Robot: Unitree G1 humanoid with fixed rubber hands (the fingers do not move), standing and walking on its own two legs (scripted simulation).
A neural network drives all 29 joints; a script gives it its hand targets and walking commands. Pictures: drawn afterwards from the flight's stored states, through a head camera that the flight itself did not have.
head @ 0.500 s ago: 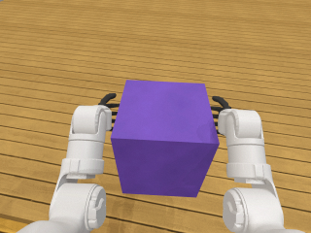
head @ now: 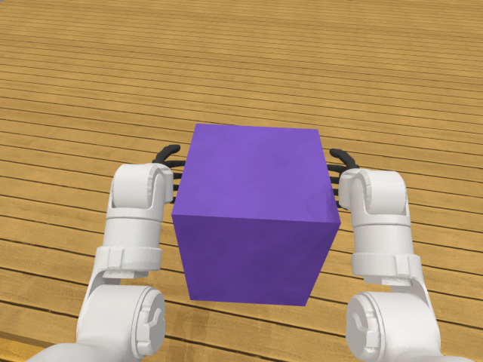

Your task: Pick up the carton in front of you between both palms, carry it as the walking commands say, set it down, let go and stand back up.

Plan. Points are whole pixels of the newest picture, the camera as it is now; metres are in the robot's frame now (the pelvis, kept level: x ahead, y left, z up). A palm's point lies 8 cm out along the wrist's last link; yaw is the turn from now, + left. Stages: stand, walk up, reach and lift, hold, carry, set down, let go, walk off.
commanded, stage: carry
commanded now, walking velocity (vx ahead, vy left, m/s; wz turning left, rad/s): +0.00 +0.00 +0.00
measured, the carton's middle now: (252, 217) +0.35 +0.00 +0.05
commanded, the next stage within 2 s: none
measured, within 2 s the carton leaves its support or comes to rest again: neither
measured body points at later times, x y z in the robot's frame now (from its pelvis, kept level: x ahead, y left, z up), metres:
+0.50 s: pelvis +0.00 +0.00 +0.00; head -0.01 +0.00 +0.45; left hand +0.36 +0.15 +0.12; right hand +0.37 -0.15 +0.12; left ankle +0.07 +0.12 -0.73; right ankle +0.04 -0.08 -0.73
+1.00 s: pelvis +0.05 +0.03 +0.00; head +0.04 +0.04 +0.45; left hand +0.42 +0.19 +0.17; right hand +0.43 -0.11 +0.19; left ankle +0.05 +0.12 -0.73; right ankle +0.04 -0.08 -0.73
